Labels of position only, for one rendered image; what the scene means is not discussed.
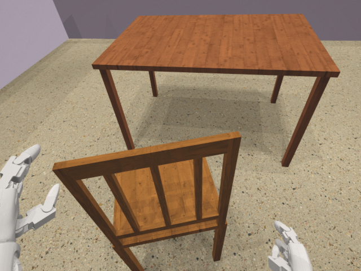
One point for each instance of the right robot hand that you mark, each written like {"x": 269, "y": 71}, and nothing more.
{"x": 295, "y": 255}

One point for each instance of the table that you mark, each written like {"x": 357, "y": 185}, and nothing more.
{"x": 254, "y": 44}

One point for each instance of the robot left forearm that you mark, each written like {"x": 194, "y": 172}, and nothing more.
{"x": 9, "y": 254}

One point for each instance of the left robot hand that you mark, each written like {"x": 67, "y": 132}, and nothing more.
{"x": 11, "y": 186}

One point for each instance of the chair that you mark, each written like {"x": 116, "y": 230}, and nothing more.
{"x": 161, "y": 192}

